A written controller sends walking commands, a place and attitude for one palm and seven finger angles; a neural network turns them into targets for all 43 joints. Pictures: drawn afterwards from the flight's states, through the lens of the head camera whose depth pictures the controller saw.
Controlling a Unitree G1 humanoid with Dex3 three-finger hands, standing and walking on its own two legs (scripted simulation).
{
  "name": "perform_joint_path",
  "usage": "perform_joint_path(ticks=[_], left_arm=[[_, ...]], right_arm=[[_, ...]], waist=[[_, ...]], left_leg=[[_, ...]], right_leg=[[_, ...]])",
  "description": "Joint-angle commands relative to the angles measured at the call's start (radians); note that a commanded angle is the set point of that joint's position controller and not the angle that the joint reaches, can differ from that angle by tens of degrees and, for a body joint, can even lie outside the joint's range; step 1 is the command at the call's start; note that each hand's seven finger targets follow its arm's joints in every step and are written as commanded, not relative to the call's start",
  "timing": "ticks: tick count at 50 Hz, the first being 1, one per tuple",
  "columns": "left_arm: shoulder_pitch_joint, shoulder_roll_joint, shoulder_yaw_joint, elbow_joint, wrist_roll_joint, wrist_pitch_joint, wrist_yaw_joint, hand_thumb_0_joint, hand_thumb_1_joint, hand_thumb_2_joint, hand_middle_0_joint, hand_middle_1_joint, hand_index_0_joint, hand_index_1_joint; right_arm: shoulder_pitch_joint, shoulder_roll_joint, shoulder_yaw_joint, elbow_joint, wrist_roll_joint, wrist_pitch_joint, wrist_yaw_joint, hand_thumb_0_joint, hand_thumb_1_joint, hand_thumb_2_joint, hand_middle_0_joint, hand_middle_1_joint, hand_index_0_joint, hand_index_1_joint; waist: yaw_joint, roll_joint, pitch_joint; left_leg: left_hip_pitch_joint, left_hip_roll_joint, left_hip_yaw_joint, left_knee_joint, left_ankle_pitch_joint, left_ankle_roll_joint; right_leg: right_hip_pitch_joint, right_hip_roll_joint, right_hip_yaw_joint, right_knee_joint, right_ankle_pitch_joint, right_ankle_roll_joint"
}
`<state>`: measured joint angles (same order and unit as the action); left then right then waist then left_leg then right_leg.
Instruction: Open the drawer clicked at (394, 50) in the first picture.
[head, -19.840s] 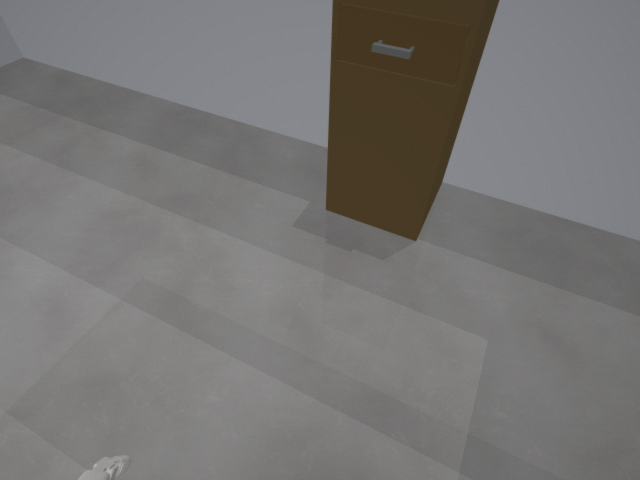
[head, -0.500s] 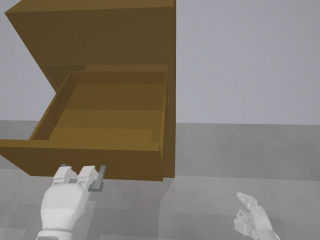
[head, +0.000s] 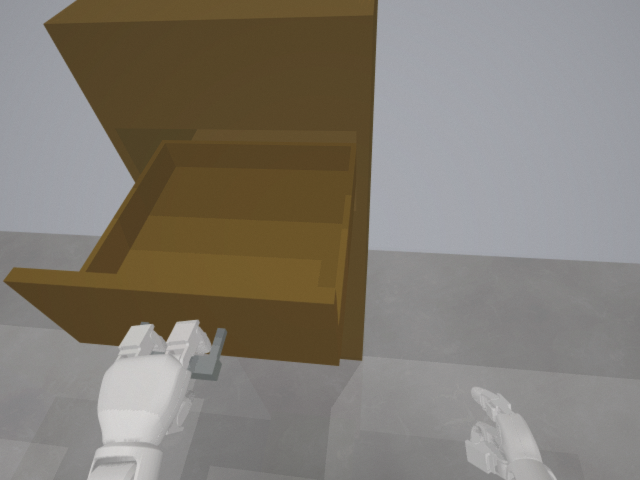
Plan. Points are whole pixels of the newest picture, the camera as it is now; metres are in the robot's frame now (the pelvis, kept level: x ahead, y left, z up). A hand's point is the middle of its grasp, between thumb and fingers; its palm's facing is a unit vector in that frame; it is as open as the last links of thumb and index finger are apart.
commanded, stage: open the thumb to release the handle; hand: left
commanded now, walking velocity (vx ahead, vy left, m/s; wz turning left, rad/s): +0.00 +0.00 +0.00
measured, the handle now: (175, 348) +0.25 +0.22 +0.04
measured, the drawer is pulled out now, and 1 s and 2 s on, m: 0.30 0.30 0.30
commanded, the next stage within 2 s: lift the hand off the handle in 0.18 s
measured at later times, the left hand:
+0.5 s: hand (171, 398) +0.20 +0.21 +0.02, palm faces +0.05 -0.10 -0.99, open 13.8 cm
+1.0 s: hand (161, 375) +0.21 +0.21 +0.07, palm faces +0.08 -0.11 -0.99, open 13.3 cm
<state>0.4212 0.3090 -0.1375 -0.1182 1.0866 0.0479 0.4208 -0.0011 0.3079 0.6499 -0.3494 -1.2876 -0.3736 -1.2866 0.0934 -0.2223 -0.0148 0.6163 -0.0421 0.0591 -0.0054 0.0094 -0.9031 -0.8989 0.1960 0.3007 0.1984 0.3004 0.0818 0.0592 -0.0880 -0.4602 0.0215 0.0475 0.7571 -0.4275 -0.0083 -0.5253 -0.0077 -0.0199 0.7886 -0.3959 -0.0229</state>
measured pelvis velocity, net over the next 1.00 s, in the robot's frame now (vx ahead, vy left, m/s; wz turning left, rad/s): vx -0.01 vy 0.00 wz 0.01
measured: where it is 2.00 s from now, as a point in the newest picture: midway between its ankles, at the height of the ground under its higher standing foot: outside the picture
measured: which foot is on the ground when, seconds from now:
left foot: down 0.00-1.00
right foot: down 0.00-1.00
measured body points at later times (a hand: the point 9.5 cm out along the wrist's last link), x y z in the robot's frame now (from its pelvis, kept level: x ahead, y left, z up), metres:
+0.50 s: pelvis -0.01 +0.00 +0.00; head +0.02 -0.03 +0.45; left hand +0.19 +0.21 +0.07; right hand +0.20 -0.21 -0.11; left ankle -0.03 +0.13 -0.71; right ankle +0.00 -0.10 -0.71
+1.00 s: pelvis -0.01 +0.00 +0.02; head +0.00 -0.04 +0.46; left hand +0.20 +0.21 +0.12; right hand +0.21 -0.20 -0.09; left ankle -0.03 +0.13 -0.71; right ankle +0.00 -0.10 -0.71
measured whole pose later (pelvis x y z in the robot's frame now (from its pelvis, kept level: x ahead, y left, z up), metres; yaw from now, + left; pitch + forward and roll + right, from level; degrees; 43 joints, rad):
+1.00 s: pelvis -0.01 +0.00 +0.02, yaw +1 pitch +2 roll +1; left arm 0.29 0.35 -0.18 -0.16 1.04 0.09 0.28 0.00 -0.49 0.30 -0.33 -1.21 -0.41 -1.25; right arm 0.08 -0.22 0.00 0.64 -0.02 0.07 -0.03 0.01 -0.90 -0.90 0.20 0.30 0.20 0.30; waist 0.10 0.08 -0.04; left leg -0.31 0.01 0.04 0.62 -0.35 0.00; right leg -0.37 -0.02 -0.03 0.65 -0.32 -0.02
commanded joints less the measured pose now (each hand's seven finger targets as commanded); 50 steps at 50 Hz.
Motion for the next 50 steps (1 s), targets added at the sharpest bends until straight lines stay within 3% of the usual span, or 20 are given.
perform_joint_path(ticks=[1, 4, 6, 11, 13, 14, 18, 23, 25, 30, 33, 34, 37, 41, 48, 49, 50], left_arm=[[-0.043, 0.121, 0.084, -0.176, -0.001, -0.003, 0.014, 0.000, -0.290, 0.390, -0.315, -1.222, -0.315, -1.222], [-0.022, 0.139, 0.105, -0.168, -0.013, -0.008, 0.008, 0.000, -0.500, 0.300, -0.300, -1.200, -0.300, -1.200], [-0.060, 0.136, 0.102, -0.159, -0.006, -0.013, 0.007, 0.000, -0.500, 0.300, -0.300, -1.200, -0.300, -1.200], [-0.034, 0.134, 0.107, -0.161, -0.008, -0.025, 0.007, 0.000, -0.500, 0.300, -0.300, -1.200, -0.300, -1.200], [-0.069, 0.132, 0.099, -0.176, -0.007, -0.026, 0.007, 0.000, -0.500, 0.300, -0.300, -1.200, -0.300, -1.200], [-0.064, 0.071, 0.031, -0.194, -0.008, -0.028, 0.005, 0.000, -0.500, 0.300, -0.300, -1.200, -0.300, -1.200], [-0.100, 0.126, 0.083, -0.164, 0.001, -0.023, 0.013, 0.000, -0.500, 0.300, -0.300, -1.200, -0.300, -1.200], [-0.201, 0.124, 0.076, -0.126, 0.015, -0.012, 0.024, 0.000, -0.500, 0.300, -0.300, -1.200, -0.300, -1.200], [-0.241, 0.097, 0.042, -0.122, 0.008, -0.003, 0.021, 0.000, -0.500, 0.300, -0.300, -1.200, -0.300, -1.200], [-0.286, 0.131, 0.072, -0.097, -0.006, 0.013, 0.013, 0.000, -0.500, 0.300, -0.300, -1.200, -0.300, -1.200], [-0.317, 0.159, 0.084, -0.171, -0.011, 0.018, 0.007, 0.000, -0.500, 0.300, -0.300, -1.200, -0.300, -1.200], [-0.295, 0.142, 0.071, -0.196, -0.019, 0.018, 0.002, 0.000, -0.500, 0.300, -0.300, -1.200, -0.300, -1.200], [-0.299, 0.137, 0.061, -0.242, -0.040, 0.015, -0.019, 0.000, -0.500, 0.300, -0.300, -1.200, -0.300, -1.200], [-0.298, 0.133, 0.050, -0.243, -0.034, 0.024, -0.042, 0.000, -0.500, 0.300, -0.300, -1.200, -0.300, -1.200], [-0.312, 0.196, 0.096, -0.289, -0.051, 0.048, -0.099, 0.000, -0.500, 0.300, -0.300, -1.200, -0.300, -1.200], [-0.321, 0.166, 0.066, -0.304, -0.054, 0.048, -0.110, 0.000, -0.500, 0.300, -0.300, -1.200, -0.300, -1.200], [-0.343, 0.187, 0.084, -0.297, -0.061, 0.050, -0.119, 0.000, -0.500, 0.300, -0.300, -1.200, -0.300, -1.200]], right_arm=[[-0.130, -0.085, -0.024, -0.166, 0.000, -0.054, -0.006, 0.000, -0.900, -0.900, 0.200, 0.300, 0.200, 0.300], [-0.129, -0.084, -0.019, -0.167, 0.001, -0.057, -0.009, 0.000, -0.900, -0.900, 0.200, 0.300, 0.200, 0.300], [-0.134, -0.084, -0.019, -0.162, -0.002, -0.055, -0.010, 0.000, -0.900, -0.900, 0.200, 0.300, 0.200, 0.300], [-0.132, -0.082, -0.022, -0.166, -0.003, -0.057, -0.007, 0.000, -0.900, -0.900, 0.200, 0.300, 0.200, 0.300], [-0.127, -0.084, -0.024, -0.167, -0.006, -0.054, -0.005, 0.000, -0.900, -0.900, 0.200, 0.300, 0.200, 0.300], [-0.128, -0.081, -0.024, -0.173, -0.011, -0.057, 0.002, 0.000, -0.900, -0.900, 0.200, 0.300, 0.200, 0.300], [-0.130, -0.087, -0.025, -0.167, -0.008, -0.053, -0.006, 0.000, -0.900, -0.900, 0.200, 0.300, 0.200, 0.300], [-0.129, -0.087, -0.029, -0.151, -0.005, -0.051, -0.016, 0.000, -0.900, -0.900, 0.200, 0.300, 0.200, 0.300], [-0.125, -0.086, -0.032, -0.148, -0.003, -0.051, -0.018, 0.000, -0.900, -0.900, 0.200, 0.300, 0.200, 0.300], [-0.134, -0.088, -0.029, -0.139, 0.005, -0.049, -0.034, 0.000, -0.900, -0.900, 0.200, 0.300, 0.200, 0.300], [-0.142, -0.087, -0.028, -0.143, 0.002, -0.047, -0.039, 0.000, -0.900, -0.900, 0.200, 0.300, 0.200, 0.300], [-0.144, -0.082, -0.028, -0.147, 0.004, -0.049, -0.039, 0.000, -0.900, -0.900, 0.200, 0.300, 0.200, 0.300], [-0.151, -0.081, -0.024, -0.148, 0.008, -0.048, -0.037, 0.000, -0.900, -0.900, 0.200, 0.300, 0.200, 0.300], [-0.162, -0.077, -0.016, -0.148, 0.008, -0.046, -0.032, 0.000, -0.900, -0.900, 0.200, 0.300, 0.200, 0.300], [-0.185, -0.080, -0.006, -0.148, 0.017, -0.036, -0.030, 0.000, -0.900, -0.900, 0.200, 0.300, 0.200, 0.300], [-0.188, -0.074, 0.000, -0.150, 0.017, -0.038, -0.029, 0.000, -0.900, -0.900, 0.200, 0.300, 0.200, 0.300], [-0.190, -0.075, -0.005, -0.140, 0.022, -0.032, -0.030, 0.000, -0.900, -0.900, 0.200, 0.300, 0.200, 0.300]], waist=[[0.006, -0.065, -0.162], [0.009, -0.070, -0.155], [0.003, -0.071, -0.129], [0.011, -0.072, -0.133], [0.002, -0.068, -0.145], [-0.003, -0.064, -0.144], [-0.002, -0.074, -0.141], [-0.013, -0.073, -0.157], [-0.019, -0.068, -0.163], [-0.011, -0.090, -0.173], [-0.004, -0.049, -0.206], [0.003, -0.042, -0.217], [-0.005, -0.045, -0.183], [0.001, -0.062, -0.133], [0.016, -0.056, -0.107], [0.018, -0.053, -0.108], [0.013, -0.053, -0.091]], left_leg=[[0.080, -0.055, -0.025, -0.079, 0.310, 0.023], [0.078, -0.055, -0.027, -0.085, 0.301, 0.021], [0.064, -0.056, -0.026, -0.090, 0.278, 0.020], [0.064, -0.056, -0.026, -0.092, 0.276, 0.019], [0.076, -0.053, -0.029, -0.092, 0.284, 0.018], [0.078, -0.054, -0.029, -0.087, 0.284, 0.022], [0.063, -0.054, -0.031, -0.088, 0.264, 0.020], [0.071, -0.054, -0.032, -0.094, 0.243, 0.019], [0.078, -0.053, -0.033, -0.097, 0.240, 0.021], [0.076, -0.055, -0.030, -0.116, 0.222, 0.025], [0.115, -0.055, -0.029, -0.130, 0.262, 0.023], [0.128, -0.055, -0.027, -0.136, 0.271, 0.025], [0.144, -0.053, -0.029, -0.155, 0.281, 0.026], [0.154, -0.049, -0.031, -0.182, 0.273, 0.026], [0.192, -0.046, -0.027, -0.233, 0.292, 0.024], [0.202, -0.048, -0.023, -0.237, 0.291, 0.030], [0.206, -0.046, -0.024, -0.250, 0.287, 0.028]], right_leg=[[0.133, 0.035, 0.028, -0.124, 0.338, -0.014], [0.145, 0.034, 0.029, -0.131, 0.333, -0.013], [0.129, 0.035, 0.033, -0.140, 0.313, -0.013], [0.132, 0.035, 0.032, -0.141, 0.300, -0.014], [0.127, 0.035, 0.033, -0.143, 0.294, -0.016], [0.115, 0.031, 0.031, -0.140, 0.288, -0.015], [0.114, 0.033, 0.031, -0.144, 0.274, -0.016], [0.104, 0.035, 0.027, -0.148, 0.241, -0.017], [0.102, 0.029, 0.020, -0.149, 0.238, -0.015], [0.140, 0.024, 0.022, -0.169, 0.232, -0.010], [0.172, 0.024, 0.023, -0.176, 0.252, -0.014], [0.187, 0.021, 0.020, -0.178, 0.261, -0.013], [0.191, 0.022, 0.009, -0.194, 0.257, -0.010], [0.189, 0.025, 0.007, -0.216, 0.229, -0.009], [0.262, 0.022, 0.018, -0.261, 0.245, -0.007], [0.264, 0.017, 0.014, -0.268, 0.243, -0.004], [0.269, 0.021, 0.016, -0.280, 0.238, -0.005]])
